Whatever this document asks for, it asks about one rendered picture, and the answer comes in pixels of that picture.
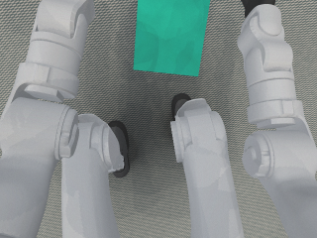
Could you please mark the robot left forearm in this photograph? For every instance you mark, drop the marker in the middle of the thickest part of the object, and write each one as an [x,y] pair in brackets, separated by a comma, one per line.
[55,52]

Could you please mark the carton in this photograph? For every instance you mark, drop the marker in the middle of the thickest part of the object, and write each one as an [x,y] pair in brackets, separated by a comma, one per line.
[170,36]

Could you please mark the right robot thigh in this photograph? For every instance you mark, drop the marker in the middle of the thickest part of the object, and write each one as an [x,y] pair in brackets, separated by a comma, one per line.
[213,204]

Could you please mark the robot left upper arm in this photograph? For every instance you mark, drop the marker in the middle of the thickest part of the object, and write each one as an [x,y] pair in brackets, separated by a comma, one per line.
[34,136]

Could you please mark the robot right foot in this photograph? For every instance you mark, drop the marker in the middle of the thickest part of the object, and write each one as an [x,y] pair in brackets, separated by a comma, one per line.
[176,103]

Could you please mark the robot right forearm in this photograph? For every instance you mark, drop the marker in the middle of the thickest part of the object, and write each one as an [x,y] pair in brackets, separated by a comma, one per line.
[269,73]

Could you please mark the robot right hand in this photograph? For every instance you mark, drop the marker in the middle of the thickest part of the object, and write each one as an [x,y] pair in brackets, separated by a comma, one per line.
[249,5]

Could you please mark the robot right upper arm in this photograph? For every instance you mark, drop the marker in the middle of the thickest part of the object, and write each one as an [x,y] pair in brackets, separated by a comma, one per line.
[285,163]

